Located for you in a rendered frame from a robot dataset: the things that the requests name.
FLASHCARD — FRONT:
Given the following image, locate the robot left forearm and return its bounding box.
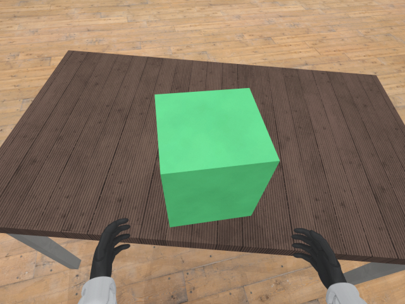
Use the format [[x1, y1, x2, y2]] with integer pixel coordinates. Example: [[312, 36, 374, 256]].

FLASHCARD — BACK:
[[78, 276, 117, 304]]

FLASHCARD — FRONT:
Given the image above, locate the right robot hand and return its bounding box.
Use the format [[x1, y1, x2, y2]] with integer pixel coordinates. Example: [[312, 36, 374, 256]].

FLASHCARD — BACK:
[[291, 228, 347, 289]]

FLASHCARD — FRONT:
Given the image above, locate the left robot hand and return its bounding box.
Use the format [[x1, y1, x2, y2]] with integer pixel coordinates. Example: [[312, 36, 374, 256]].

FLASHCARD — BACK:
[[90, 218, 130, 279]]

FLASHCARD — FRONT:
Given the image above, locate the table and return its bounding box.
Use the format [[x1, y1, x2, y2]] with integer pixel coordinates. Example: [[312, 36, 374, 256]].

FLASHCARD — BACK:
[[0, 50, 405, 285]]

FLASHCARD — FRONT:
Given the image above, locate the robot right forearm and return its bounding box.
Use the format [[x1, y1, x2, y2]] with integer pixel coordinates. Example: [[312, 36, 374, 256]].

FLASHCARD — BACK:
[[326, 282, 367, 304]]

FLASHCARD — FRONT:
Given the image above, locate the carton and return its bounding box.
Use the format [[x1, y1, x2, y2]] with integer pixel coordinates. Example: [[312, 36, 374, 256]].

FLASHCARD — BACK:
[[154, 88, 280, 227]]

